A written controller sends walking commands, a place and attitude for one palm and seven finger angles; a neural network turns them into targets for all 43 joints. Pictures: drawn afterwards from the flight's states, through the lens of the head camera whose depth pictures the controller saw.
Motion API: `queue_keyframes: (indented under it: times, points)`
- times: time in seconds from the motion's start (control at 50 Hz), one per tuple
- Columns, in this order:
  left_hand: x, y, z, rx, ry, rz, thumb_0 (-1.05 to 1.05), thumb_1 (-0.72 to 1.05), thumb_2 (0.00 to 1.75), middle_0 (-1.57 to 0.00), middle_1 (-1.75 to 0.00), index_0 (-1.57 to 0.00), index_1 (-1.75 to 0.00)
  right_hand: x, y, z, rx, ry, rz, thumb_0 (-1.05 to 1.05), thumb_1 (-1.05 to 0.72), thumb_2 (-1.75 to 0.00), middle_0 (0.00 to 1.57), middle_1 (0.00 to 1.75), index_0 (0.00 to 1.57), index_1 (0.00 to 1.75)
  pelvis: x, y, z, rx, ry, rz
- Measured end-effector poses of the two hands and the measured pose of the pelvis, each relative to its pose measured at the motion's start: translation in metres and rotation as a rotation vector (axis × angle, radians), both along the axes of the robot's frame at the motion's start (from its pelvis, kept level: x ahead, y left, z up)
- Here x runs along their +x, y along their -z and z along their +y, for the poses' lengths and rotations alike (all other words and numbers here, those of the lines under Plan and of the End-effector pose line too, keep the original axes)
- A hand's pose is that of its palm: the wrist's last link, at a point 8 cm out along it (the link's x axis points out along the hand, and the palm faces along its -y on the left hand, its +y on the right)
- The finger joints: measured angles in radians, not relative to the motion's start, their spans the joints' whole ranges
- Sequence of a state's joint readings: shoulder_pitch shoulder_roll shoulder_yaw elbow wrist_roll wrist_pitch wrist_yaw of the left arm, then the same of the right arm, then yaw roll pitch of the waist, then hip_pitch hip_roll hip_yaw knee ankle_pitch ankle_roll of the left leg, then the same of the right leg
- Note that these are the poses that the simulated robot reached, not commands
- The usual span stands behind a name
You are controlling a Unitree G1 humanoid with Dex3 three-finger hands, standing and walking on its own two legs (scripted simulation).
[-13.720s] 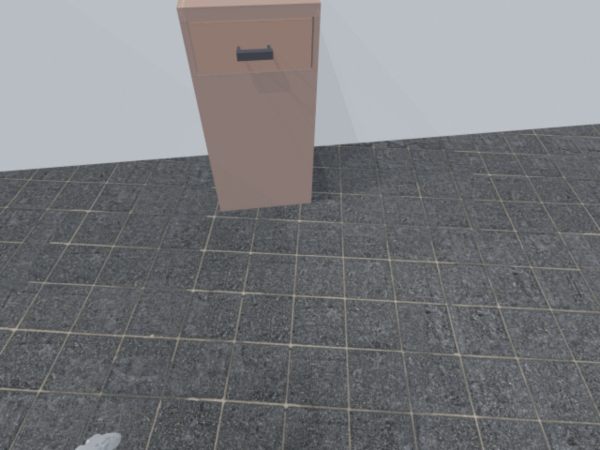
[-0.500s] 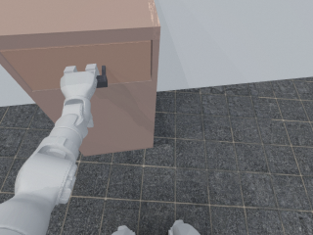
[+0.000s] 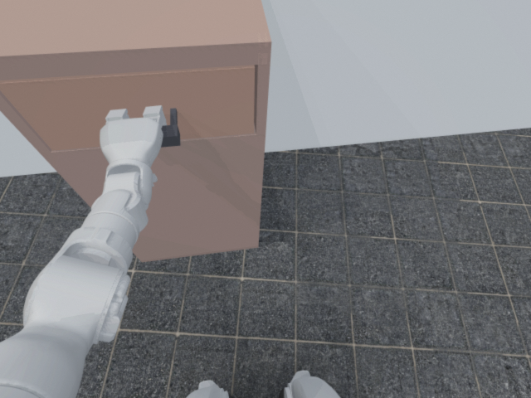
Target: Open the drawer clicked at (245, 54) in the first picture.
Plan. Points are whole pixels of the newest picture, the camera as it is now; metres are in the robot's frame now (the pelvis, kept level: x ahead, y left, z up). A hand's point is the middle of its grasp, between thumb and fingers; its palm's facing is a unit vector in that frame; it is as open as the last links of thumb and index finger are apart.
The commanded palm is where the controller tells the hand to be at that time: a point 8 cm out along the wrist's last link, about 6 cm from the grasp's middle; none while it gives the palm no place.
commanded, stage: close the thumb around the handle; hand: left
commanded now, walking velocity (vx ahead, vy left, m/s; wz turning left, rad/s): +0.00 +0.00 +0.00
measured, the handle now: (144, 127) +0.56 +0.16 +0.02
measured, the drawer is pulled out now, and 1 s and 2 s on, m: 0.00 0.02 0.18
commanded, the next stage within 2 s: pull the drawer open in 0.32 s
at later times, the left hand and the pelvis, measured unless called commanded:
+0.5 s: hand (144, 161) +0.50 +0.16 +0.00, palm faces -0.05 -0.03 -1.00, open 5.9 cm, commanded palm +0.47 +0.16 +0.06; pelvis +0.01 +0.00 +0.00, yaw +0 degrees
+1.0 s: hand (143, 172) +0.48 +0.16 +0.00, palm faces -0.03 -0.03 -1.00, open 6.0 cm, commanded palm +0.46 +0.16 +0.06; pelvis +0.02 +0.00 +0.01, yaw +1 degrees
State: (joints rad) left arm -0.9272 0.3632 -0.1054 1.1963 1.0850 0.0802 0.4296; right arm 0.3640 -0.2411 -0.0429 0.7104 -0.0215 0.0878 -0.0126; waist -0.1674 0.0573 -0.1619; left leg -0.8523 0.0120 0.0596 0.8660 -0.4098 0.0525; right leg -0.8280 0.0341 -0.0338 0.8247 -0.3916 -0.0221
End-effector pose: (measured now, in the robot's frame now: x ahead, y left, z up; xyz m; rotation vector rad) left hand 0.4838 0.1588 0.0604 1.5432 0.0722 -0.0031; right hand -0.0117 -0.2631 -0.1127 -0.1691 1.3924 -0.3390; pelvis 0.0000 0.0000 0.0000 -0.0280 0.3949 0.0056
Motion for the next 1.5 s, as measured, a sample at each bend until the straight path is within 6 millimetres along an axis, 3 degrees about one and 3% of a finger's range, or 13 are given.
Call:
queue_keyframes:
  times: [0.22,0.64,0.84,1.04,1.14,1.38,1.5]
  points:
    - [0.001,0.000,0.000,-0.004,0.000,-0.006,0.00,0.65,0.79,-0.38,-1.32,-0.40,-1.32,-0.005,0.001,0.001,0.010,0.007,0.021,0.01,-0.90,-0.90,0.20,0.30,0.20,0.30,0.002,0.001,0.000,-0.002,0.000,0.004]
    - [-0.004,0.001,0.001,-0.018,0.007,-0.004,0.00,0.68,0.75,-0.32,-1.35,-0.37,-1.33,0.009,-0.002,0.003,0.024,0.018,0.003,0.01,-0.90,-0.90,0.20,0.30,0.20,0.30,0.012,-0.005,0.001,0.002,0.019,-0.010]
    - [-0.023,0.003,0.001,-0.029,0.014,-0.018,0.00,0.70,0.75,-0.29,-1.35,-0.36,-1.33,0.045,-0.002,0.004,0.054,-0.014,-0.034,0.01,-0.90,-0.90,0.20,0.30,0.20,0.30,0.026,-0.011,0.001,0.004,0.016,-0.038]
    - [-0.022,0.001,0.000,-0.004,0.008,-0.009,-0.01,0.67,0.78,-0.34,-1.35,-0.38,-1.34,0.075,0.000,-0.002,0.030,-0.064,-0.104,0.01,-0.90,-0.90,0.20,0.30,0.20,0.30,0.019,-0.008,-0.003,0.008,-0.006,-0.041]
    - [-0.022,0.001,0.000,-0.005,0.007,-0.001,-0.01,0.66,0.78,-0.34,-1.35,-0.38,-1.34,0.068,0.000,-0.004,0.024,-0.057,-0.113,0.01,-0.90,-0.90,0.20,0.30,0.20,0.30,0.015,-0.007,-0.005,0.009,-0.003,-0.040]
    - [-0.032,0.002,0.000,-0.023,0.009,-0.015,0.00,0.68,0.77,-0.30,-1.35,-0.37,-1.33,0.020,-0.001,-0.003,0.040,0.014,-0.030,0.01,-0.90,-0.90,0.20,0.30,0.20,0.30,0.012,-0.009,-0.005,0.011,0.026,-0.047]
    - [-0.052,0.003,0.000,-0.035,0.013,-0.026,0.00,0.70,0.76,-0.28,-1.35,-0.36,-1.32,0.026,-0.005,0.000,0.058,0.025,-0.038,0.01,-0.90,-0.90,0.20,0.30,0.20,0.30,0.018,-0.015,-0.003,0.013,0.035,-0.071]
